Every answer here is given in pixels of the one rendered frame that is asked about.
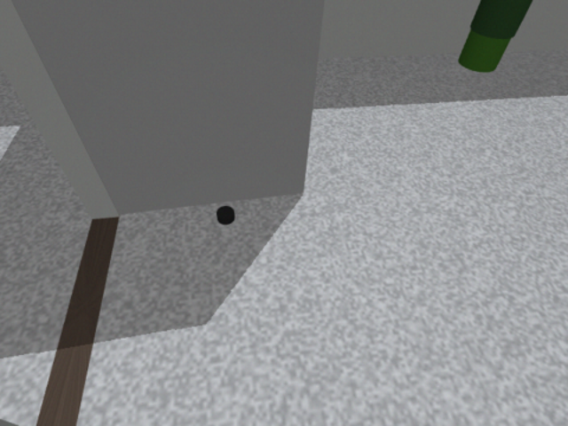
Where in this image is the tin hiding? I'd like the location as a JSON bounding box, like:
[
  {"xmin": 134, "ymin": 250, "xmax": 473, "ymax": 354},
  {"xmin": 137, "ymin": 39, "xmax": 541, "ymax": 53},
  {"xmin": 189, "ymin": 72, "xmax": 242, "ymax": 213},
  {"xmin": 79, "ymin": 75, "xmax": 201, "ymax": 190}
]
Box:
[{"xmin": 217, "ymin": 206, "xmax": 235, "ymax": 225}]

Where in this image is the potted plant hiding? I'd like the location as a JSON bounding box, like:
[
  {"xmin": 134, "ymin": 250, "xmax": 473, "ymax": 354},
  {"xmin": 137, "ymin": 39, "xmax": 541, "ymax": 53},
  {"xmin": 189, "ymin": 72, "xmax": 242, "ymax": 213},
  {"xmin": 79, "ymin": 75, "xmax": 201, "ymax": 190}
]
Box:
[{"xmin": 458, "ymin": 0, "xmax": 533, "ymax": 73}]

